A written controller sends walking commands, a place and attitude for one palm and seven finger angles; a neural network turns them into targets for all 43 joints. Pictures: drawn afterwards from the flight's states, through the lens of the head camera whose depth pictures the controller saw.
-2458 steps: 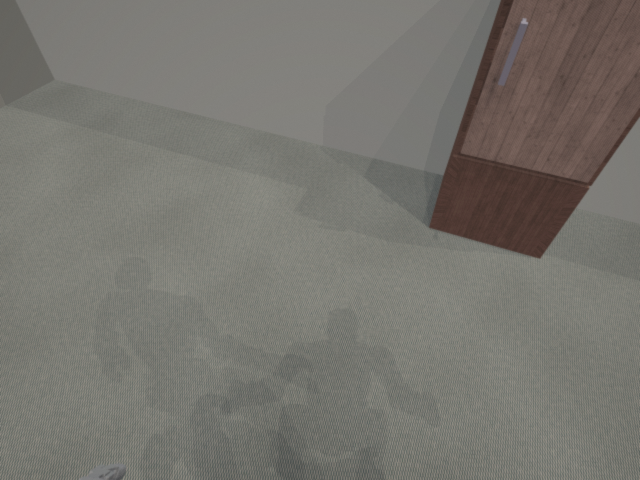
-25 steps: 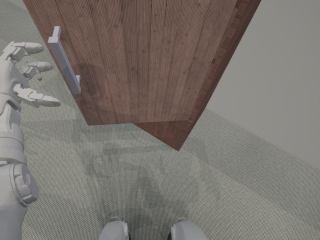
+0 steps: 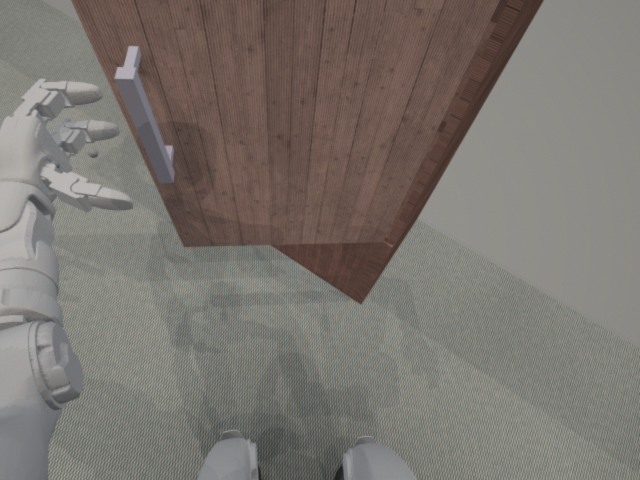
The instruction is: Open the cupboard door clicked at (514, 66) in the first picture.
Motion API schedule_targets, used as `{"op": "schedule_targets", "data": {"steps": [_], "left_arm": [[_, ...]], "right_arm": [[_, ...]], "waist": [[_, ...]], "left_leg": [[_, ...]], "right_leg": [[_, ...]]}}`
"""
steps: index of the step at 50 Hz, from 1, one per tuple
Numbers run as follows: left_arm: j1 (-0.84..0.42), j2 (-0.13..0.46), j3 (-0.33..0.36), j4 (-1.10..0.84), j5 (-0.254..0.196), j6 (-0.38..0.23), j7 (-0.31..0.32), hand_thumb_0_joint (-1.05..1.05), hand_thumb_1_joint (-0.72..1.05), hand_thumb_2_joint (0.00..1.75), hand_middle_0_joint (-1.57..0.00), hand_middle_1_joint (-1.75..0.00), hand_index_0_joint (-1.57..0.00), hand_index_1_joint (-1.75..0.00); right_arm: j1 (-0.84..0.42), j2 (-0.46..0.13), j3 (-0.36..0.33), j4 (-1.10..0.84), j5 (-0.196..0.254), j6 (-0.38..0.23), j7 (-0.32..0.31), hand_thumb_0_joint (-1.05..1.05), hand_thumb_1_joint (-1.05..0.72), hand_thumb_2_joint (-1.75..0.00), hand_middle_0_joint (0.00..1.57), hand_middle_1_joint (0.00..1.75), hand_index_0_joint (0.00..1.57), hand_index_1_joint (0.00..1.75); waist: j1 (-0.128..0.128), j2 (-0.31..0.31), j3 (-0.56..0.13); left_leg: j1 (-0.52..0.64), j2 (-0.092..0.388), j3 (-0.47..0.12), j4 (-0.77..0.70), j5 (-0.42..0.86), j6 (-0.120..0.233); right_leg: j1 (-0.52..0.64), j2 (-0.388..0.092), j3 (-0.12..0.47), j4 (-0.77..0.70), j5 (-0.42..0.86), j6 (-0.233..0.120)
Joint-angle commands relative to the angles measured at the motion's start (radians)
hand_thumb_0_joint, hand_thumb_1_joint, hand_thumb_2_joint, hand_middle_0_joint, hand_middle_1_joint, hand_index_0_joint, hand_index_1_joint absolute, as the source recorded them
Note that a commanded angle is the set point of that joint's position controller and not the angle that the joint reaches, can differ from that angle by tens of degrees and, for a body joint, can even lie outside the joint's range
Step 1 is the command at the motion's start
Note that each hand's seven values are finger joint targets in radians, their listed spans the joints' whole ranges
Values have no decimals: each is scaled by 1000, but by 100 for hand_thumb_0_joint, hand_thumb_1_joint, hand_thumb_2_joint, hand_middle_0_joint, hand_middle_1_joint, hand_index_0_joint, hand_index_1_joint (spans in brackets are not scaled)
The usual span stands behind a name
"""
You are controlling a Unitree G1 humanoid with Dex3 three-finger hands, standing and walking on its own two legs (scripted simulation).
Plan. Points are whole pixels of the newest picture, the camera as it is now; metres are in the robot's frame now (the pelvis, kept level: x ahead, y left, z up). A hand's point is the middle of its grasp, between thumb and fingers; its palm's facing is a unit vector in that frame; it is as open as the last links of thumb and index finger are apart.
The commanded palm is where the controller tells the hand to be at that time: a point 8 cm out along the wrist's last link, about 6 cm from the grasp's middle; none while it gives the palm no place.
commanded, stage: move the hooked fingers beside the handle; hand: left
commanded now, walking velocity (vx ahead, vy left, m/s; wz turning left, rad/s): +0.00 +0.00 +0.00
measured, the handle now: (151, 122) +0.53 +0.19 +0.09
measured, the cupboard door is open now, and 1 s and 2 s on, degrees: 38 38 38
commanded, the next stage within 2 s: slide the fingers in behind the handle in 0.08 s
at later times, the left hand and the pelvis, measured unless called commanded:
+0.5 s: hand (114, 153) +0.48 +0.22 +0.09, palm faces +0.01 -1.00 +0.01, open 14.0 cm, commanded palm +0.46 +0.27 +0.09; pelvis +0.00 +0.00 +0.00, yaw +0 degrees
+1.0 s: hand (145, 155) +0.48 +0.19 +0.09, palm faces +0.01 -1.00 +0.00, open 14.0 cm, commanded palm +0.46 +0.23 +0.09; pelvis +0.00 +0.00 +0.00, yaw +0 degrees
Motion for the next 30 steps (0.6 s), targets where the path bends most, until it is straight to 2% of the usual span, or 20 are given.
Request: {"op": "schedule_targets", "data": {"steps": [1,3,5,6,8,9,10,13,14,16,17,19,20,21,22,24,25,26,27,30], "left_arm": [[-381,246,13,-262,-37,-68,-3,0,-50,30,-30,-120,-30,-120],[-354,276,45,-251,-47,-64,-7,0,-50,30,-30,-120,-30,-120],[-355,245,18,-241,-49,-50,-10,0,-50,30,-30,-120,-30,-120],[-339,251,26,-231,-48,-43,-7,0,-50,30,-30,-120,-30,-120],[-361,289,47,-224,-43,-45,-2,0,-50,30,-30,-120,-30,-120],[-380,286,36,-230,-37,-49,0,0,-50,30,-30,-120,-30,-120],[-402,249,8,-257,-38,-57,0,0,-50,30,-30,-120,-30,-120],[-419,210,-15,-273,-44,-79,6,0,-50,30,-30,-120,-30,-120],[-425,173,-39,-264,-48,-77,8,0,-50,30,-30,-120,-30,-120],[-417,199,-17,-238,-44,-67,17,0,-50,30,-30,-120,-30,-120],[-416,186,-20,-241,-48,-65,21,0,-50,30,-30,-120,-30,-120],[-399,232,10,-243,-31,-57,36,0,-50,30,-30,-120,-30,-120],[-406,202,-12,-251,-29,-55,41,0,-50,30,-30,-120,-30,-120],[-381,216,6,-234,-27,-51,48,0,-50,30,-30,-120,-30,-120],[-399,235,19,-250,-29,-58,56,0,-50,30,-30,-120,-30,-120],[-407,226,9,-251,-19,-62,66,0,-50,30,-30,-120,-30,-120],[-420,199,-13,-262,-18,-65,69,0,-50,30,-30,-120,-30,-120],[-410,202,-3,-278,-17,-70,73,0,-50,30,-30,-120,-30,-120],[-395,201,2,-291,-22,-77,73,0,-50,30,-30,-120,-30,-120],[-405,142,-45,-260,-25,-67,70,0,-50,30,-30,-120,-30,-120]], "right_arm": [[155,-181,-79,-59,-1,-13,-8,0,-90,-90,20,30,20,30],[161,-185,-79,-57,-1,-8,-8,0,-90,-90,20,30,20,30],[155,-181,-79,-57,2,-5,-8,0,-90,-90,20,30,20,30],[156,-183,-78,-60,1,-3,-7,0,-90,-90,20,30,20,30],[157,-187,-75,-59,2,-1,-12,0,-90,-90,20,30,20,30],[158,-185,-75,-56,1,-1,-13,0,-90,-90,20,30,20,30],[156,-181,-76,-57,1,-4,-10,0,-90,-90,20,30,20,30],[160,-179,-80,-44,-2,-9,-10,0,-90,-90,20,30,20,30],[160,-176,-80,-38,-2,-11,-8,0,-90,-90,20,30,20,30],[163,-184,-82,-31,-3,-11,-9,0,-90,-90,20,30,20,30],[166,-181,-80,-35,-5,-14,-8,0,-90,-90,20,30,20,30],[167,-183,-80,-39,-5,-11,-7,0,-90,-90,20,30,20,30],[163,-176,-79,-42,-5,-13,-4,0,-90,-90,20,30,20,30],[163,-176,-78,-46,-6,-12,-3,0,-90,-90,20,30,20,30],[166,-179,-77,-48,-7,-12,-5,0,-90,-90,20,30,20,30],[161,-175,-77,-52,-4,-11,-4,0,-90,-90,20,30,20,30],[159,-171,-77,-52,-6,-12,0,0,-90,-90,20,30,20,30],[166,-172,-81,-53,-7,-13,1,0,-90,-90,20,30,20,30],[167,-172,-82,-55,-7,-14,1,0,-90,-90,20,30,20,30],[158,-169,-82,-45,-3,-12,4,0,-90,-90,20,30,20,30]], "waist": [[6,153,-480],[18,140,-479],[6,125,-439],[10,105,-425],[6,101,-414],[1,115,-403],[-6,136,-413],[-10,162,-435],[-19,164,-429],[-14,136,-413],[-11,146,-418],[4,139,-450],[-3,143,-445],[8,124,-429],[3,114,-431],[4,137,-435],[-1,140,-432],[3,122,-461],[5,135,-478],[-13,126,-421]], "left_leg": [[493,-50,-55,-90,393,18],[481,-49,-56,-91,415,18],[456,-52,-49,-96,382,23],[433,-53,-48,-101,362,24],[409,-55,-45,-99,343,27],[413,-55,-50,-100,345,26],[434,-54,-51,-102,331,25],[493,-48,-66,-99,360,17],[503,-47,-69,-100,346,17],[477,-46,-70,-106,318,17],[478,-51,-69,-102,337,20],[471,-50,-64,-101,348,19],[470,-52,-60,-100,351,20],[448,-53,-57,-101,341,20],[447,-53,-60,-98,350,22],[440,-53,-55,-99,338,19],[446,-54,-54,-100,338,19],[459,-53,-55,-97,357,20],[476,-53,-55,-90,390,21],[462,-49,-56,-100,335,17]], "right_leg": [[58,58,6,-103,347,-29],[78,60,5,-97,370,-31],[76,59,7,-109,359,-27],[86,59,5,-112,349,-26],[90,59,12,-111,345,-26],[79,58,10,-111,338,-28],[59,58,9,-113,317,-27],[20,61,2,-109,304,-33],[2,61,-1,-113,287,-32],[6,59,-2,-115,267,-32],[13,61,-3,-111,283,-35],[38,57,1,-105,301,-32],[40,57,2,-108,309,-29],[52,57,2,-110,306,-30],[58,60,2,-103,316,-32],[58,57,6,-104,312,-29],[58,57,5,-105,314,-29],[72,58,5,-103,332,-28],[74,62,5,-96,354,-32],[36,60,1,-110,307,-29]]}}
